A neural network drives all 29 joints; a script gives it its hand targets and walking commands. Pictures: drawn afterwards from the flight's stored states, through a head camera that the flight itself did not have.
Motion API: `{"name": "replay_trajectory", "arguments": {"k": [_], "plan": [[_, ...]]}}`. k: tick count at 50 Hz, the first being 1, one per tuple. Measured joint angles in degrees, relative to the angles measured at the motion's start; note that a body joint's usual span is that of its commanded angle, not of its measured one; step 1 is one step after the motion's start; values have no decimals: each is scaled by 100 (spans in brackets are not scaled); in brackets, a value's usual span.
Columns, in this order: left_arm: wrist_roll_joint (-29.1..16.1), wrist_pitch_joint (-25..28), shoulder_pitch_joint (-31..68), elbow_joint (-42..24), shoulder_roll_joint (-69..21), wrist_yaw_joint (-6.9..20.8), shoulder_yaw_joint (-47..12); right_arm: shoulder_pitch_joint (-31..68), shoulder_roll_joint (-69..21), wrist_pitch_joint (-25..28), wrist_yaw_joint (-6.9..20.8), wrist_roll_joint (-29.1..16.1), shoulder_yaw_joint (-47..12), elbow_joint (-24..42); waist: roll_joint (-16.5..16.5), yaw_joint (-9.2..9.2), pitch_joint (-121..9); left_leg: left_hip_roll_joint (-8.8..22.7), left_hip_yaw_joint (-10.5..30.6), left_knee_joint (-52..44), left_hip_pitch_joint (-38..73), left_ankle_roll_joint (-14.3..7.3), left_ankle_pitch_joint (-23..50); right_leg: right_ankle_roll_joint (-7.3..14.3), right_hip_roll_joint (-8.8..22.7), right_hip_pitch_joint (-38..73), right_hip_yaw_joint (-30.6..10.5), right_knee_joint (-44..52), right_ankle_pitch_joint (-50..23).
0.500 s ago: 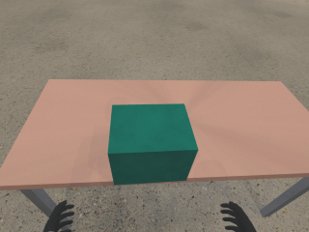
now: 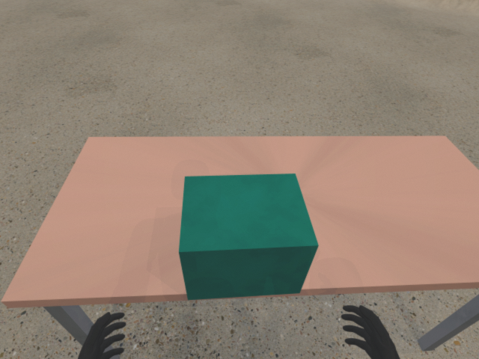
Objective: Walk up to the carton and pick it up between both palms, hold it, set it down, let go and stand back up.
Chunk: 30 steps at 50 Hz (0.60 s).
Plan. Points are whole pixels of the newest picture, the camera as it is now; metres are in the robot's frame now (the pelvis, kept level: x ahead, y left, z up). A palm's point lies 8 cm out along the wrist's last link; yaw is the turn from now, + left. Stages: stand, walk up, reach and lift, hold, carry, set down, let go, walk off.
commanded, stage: reach and lift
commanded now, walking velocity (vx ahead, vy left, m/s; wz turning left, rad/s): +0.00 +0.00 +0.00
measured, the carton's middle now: (242, 235) +0.40 +0.03 -0.04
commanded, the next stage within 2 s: none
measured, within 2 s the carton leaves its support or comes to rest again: neither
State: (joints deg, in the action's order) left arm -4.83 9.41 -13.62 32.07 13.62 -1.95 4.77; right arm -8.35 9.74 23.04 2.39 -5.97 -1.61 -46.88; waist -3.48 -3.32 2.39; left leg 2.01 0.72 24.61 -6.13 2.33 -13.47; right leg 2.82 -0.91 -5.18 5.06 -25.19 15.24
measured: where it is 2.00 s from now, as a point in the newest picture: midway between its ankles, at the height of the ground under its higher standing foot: outside the picture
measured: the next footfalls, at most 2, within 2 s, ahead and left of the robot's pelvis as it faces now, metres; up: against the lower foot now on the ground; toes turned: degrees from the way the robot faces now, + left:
none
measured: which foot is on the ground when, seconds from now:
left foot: down 0.00-1.00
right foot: down 0.00-1.00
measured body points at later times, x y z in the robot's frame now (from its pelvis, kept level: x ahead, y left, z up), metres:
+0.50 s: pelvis +0.01 +0.02 -0.01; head -0.01 +0.02 +0.44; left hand +0.21 +0.25 -0.04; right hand +0.20 -0.21 -0.04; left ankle +0.00 +0.15 -0.74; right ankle -0.01 -0.08 -0.74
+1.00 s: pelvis +0.01 +0.01 +0.00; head +0.00 +0.02 +0.45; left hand +0.27 +0.26 +0.00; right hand +0.29 -0.21 +0.00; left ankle +0.00 +0.15 -0.74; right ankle -0.01 -0.08 -0.74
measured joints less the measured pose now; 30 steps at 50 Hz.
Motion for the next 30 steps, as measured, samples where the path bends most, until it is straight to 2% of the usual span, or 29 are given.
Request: {"name": "replay_trajectory", "arguments": {"k": [11,22,26,30], "plan": [[-152,819,70,208,-167,-200,-194,-43,269,561,296,-641,-233,-158,86,27,-126,-2,-171,214,-69,-71,-191,-74,11,-105,-172,-154,90],[-398,1508,275,393,-320,-287,-306,109,543,1075,456,-1256,-551,-193,251,87,-215,-7,-303,487,-271,-123,-367,-129,27,-359,-308,-434,217],[-489,1619,407,486,-354,-297,-323,225,622,1145,472,-1394,-659,-205,281,90,-234,-11,-334,572,-349,-132,-414,-138,34,-463,-341,-549,268],[-584,1470,622,566,-358,-309,-310,418,683,1004,455,-1442,-733,-188,278,59,-240,-12,-375,590,-395,-134,-424,-138,35,-549,-382,-619,291]]}}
